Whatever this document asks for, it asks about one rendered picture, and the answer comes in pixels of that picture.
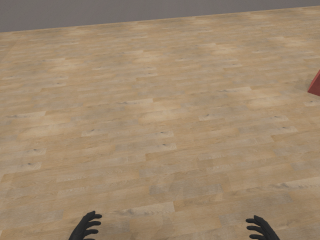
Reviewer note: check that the carton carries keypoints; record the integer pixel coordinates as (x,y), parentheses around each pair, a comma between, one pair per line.
(314,87)

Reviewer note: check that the robot right hand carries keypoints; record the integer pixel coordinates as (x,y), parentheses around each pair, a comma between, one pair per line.
(265,229)

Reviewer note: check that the robot left hand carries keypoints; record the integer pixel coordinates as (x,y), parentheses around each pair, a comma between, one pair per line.
(80,231)

